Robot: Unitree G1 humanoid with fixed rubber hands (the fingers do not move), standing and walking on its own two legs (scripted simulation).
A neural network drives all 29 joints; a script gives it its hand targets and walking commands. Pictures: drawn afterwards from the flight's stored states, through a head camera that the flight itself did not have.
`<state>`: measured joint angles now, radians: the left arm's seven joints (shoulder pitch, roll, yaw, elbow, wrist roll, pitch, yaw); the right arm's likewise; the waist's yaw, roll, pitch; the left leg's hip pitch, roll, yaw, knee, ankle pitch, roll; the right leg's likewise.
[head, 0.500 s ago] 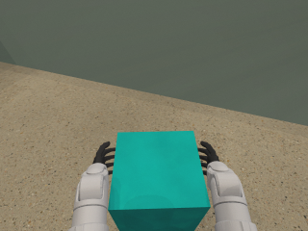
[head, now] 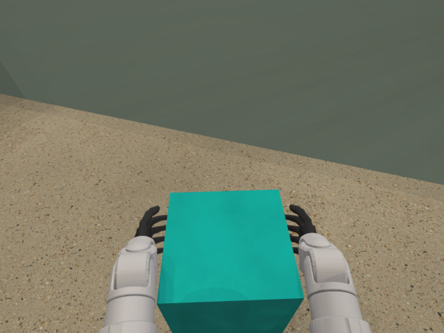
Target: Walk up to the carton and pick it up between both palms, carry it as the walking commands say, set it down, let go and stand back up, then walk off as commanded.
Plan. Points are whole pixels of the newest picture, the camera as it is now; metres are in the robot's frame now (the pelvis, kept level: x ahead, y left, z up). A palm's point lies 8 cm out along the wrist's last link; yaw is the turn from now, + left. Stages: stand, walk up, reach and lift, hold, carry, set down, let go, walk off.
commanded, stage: hold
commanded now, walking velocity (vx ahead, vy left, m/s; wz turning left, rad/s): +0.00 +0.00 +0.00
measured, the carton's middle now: (226, 269) +0.28 +0.00 -0.03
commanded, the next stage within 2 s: carry in 0.66 s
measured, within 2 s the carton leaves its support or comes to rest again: neither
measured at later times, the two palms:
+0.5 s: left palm (145, 244) +0.29 +0.15 +0.05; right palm (306, 241) +0.29 -0.15 +0.05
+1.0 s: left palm (134, 272) +0.23 +0.16 +0.06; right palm (313, 267) +0.23 -0.14 +0.06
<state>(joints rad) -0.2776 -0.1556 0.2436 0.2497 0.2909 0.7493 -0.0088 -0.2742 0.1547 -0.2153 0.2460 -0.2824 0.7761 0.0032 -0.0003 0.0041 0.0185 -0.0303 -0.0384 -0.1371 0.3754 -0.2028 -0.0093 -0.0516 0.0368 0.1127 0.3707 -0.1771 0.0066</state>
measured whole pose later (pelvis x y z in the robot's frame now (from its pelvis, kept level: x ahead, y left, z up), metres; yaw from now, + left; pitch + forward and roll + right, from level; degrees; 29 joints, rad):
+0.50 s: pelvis +0.01 +0.00 +0.00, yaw +0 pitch -7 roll +0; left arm -0.25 -0.15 0.22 0.21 0.28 0.76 -0.01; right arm -0.25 0.15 -0.19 0.21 -0.28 0.78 0.00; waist 0.00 0.01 0.02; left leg -0.03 -0.03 -0.13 0.36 -0.20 -0.01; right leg -0.05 0.04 0.11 0.35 -0.17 0.00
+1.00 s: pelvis -0.05 +0.00 -0.03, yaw +3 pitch +3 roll -1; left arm -0.16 -0.13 0.10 -0.27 0.12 0.98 0.08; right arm -0.13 0.13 -0.11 -0.30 -0.11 1.00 -0.08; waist -0.01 0.02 -0.06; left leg -0.53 -0.04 -0.07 0.83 -0.39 -0.01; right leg -0.50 0.00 -0.02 0.68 -0.24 0.00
